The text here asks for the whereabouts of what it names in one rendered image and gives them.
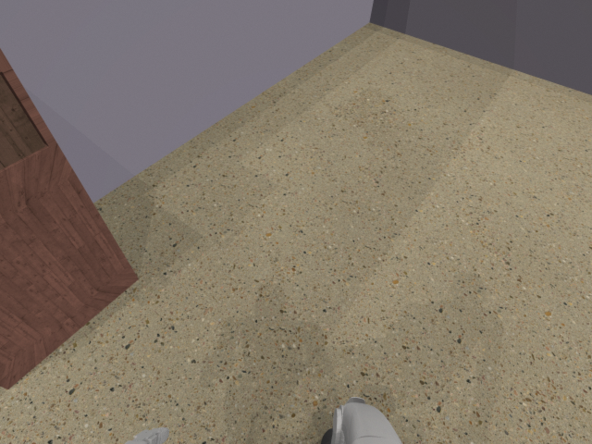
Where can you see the cabinet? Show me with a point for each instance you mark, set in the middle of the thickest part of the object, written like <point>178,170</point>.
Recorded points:
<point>60,266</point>

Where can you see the drawer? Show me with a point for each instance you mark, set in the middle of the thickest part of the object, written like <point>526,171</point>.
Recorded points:
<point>18,137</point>

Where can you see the right robot thigh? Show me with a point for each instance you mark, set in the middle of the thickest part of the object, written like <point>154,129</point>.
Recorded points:
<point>359,423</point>

